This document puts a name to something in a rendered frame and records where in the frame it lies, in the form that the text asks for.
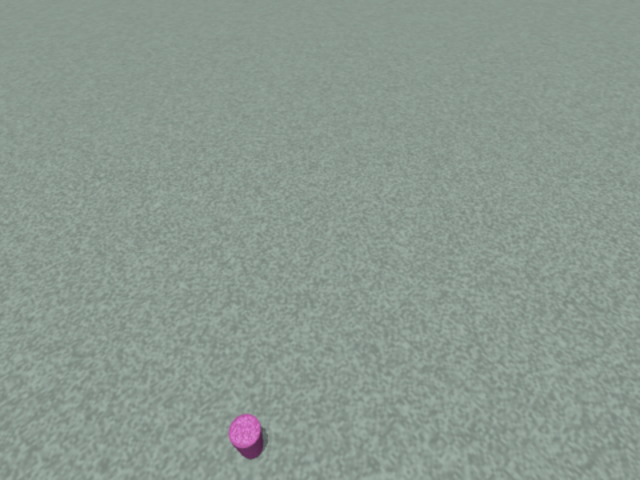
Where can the cup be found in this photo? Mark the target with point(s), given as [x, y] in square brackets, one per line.
[245, 434]

